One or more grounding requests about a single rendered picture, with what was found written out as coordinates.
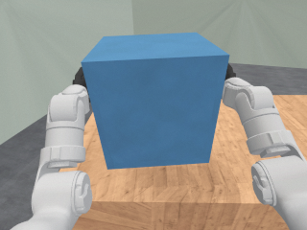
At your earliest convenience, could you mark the robot right forearm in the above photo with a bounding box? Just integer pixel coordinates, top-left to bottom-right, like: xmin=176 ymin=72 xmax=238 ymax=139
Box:
xmin=222 ymin=77 xmax=307 ymax=165

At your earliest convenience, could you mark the left robot hand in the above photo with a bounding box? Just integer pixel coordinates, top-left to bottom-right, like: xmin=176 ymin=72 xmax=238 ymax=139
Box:
xmin=72 ymin=67 xmax=90 ymax=103

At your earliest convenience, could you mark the right robot hand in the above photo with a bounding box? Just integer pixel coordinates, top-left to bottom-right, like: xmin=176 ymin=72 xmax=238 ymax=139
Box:
xmin=224 ymin=63 xmax=236 ymax=81

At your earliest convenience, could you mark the robot right upper arm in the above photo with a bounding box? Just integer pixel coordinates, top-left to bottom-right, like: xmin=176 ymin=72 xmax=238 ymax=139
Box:
xmin=250 ymin=155 xmax=307 ymax=230

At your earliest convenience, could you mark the robot left upper arm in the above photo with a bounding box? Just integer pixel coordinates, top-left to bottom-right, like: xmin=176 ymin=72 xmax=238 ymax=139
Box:
xmin=11 ymin=171 xmax=93 ymax=230

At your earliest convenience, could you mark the pedestal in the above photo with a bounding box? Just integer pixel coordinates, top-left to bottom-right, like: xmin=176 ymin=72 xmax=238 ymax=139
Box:
xmin=59 ymin=95 xmax=307 ymax=230

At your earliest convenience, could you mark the carton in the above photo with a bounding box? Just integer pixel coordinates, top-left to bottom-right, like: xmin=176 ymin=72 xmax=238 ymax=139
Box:
xmin=81 ymin=32 xmax=230 ymax=170

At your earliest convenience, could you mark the robot left forearm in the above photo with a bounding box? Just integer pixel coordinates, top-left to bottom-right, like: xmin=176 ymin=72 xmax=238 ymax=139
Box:
xmin=31 ymin=84 xmax=90 ymax=213

